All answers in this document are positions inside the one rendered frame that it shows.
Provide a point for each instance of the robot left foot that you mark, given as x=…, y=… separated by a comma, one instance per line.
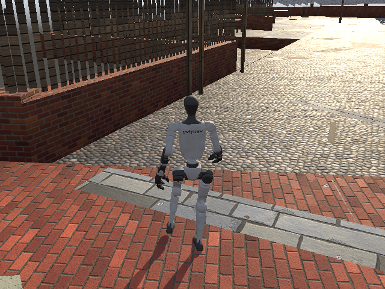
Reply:
x=170, y=228

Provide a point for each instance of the robot right hand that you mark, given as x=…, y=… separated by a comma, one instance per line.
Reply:
x=213, y=156

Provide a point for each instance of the right robot forearm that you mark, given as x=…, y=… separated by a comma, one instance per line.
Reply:
x=219, y=154

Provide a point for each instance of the robot right upper arm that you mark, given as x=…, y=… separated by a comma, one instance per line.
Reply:
x=210, y=126

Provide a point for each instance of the left robot shin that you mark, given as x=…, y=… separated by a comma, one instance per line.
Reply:
x=173, y=207

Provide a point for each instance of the robot left hand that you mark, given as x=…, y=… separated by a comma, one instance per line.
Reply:
x=158, y=181

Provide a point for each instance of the robot left upper arm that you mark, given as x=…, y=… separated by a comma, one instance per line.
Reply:
x=173, y=127

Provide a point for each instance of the left robot forearm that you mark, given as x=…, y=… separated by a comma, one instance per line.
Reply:
x=163, y=164

